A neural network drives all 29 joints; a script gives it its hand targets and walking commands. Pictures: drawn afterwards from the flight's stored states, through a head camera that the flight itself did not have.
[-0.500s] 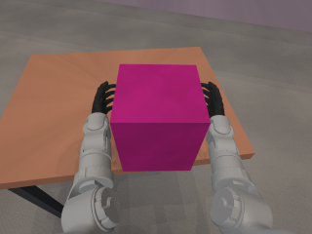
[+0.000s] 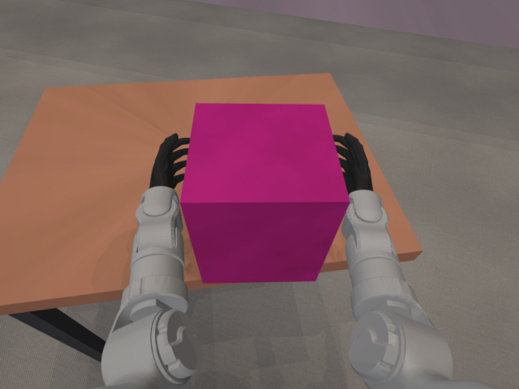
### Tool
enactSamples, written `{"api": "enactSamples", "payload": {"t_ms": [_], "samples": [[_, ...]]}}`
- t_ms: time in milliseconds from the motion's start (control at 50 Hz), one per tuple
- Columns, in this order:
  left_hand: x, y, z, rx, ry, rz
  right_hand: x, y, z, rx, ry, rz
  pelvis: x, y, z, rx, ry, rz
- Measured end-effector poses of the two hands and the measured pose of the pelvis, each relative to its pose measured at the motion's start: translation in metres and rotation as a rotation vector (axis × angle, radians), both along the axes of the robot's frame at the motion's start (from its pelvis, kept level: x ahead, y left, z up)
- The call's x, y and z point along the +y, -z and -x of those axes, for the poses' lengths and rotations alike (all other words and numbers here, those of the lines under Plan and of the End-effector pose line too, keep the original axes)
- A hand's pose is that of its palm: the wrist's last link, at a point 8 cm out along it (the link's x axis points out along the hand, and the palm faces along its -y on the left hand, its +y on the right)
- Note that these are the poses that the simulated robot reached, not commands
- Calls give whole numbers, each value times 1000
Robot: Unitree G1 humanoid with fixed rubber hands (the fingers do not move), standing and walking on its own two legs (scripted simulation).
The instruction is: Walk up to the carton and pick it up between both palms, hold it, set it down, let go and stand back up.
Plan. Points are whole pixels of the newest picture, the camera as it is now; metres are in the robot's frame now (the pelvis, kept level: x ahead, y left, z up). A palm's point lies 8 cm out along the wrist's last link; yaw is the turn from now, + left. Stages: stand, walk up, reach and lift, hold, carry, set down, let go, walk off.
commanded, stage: set down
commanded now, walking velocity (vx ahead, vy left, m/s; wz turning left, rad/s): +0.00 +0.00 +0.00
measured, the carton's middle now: (260, 199) +0.42 +0.02 +0.04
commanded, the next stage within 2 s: none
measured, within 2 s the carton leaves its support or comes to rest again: neither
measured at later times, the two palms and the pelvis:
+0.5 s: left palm (157, 188) +0.42 +0.19 +0.07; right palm (367, 180) +0.43 -0.17 +0.07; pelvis -0.01 +0.00 -0.02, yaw -1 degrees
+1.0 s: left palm (151, 140) +0.44 +0.18 +0.16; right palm (392, 141) +0.44 -0.18 +0.16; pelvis -0.03 -0.02 -0.01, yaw +1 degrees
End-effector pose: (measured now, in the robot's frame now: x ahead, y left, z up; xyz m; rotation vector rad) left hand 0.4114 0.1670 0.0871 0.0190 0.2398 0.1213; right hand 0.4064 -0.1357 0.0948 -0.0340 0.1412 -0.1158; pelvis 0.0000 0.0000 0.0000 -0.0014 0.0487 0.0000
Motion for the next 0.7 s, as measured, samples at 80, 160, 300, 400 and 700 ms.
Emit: {"api": "enactSamples", "payload": {"t_ms": [80,160,300,400,700], "samples": [[0,7,-2,17,-2,-19,0,7,-1,29,-9,2,1,1,0,15,7,2],[0,21,-5,47,-14,-36,-2,26,-3,116,-24,-15,1,3,2,66,19,7],[-1,34,-14,71,-20,-41,-1,43,-17,170,-16,-48,1,10,5,200,23,22],[6,29,-15,54,-13,-32,-10,33,-27,133,-14,-40,-1,13,8,249,15,28],[33,-4,-8,-14,-42,-36,-64,-6,-24,117,24,-38,-14,22,31,288,-7,20]]}}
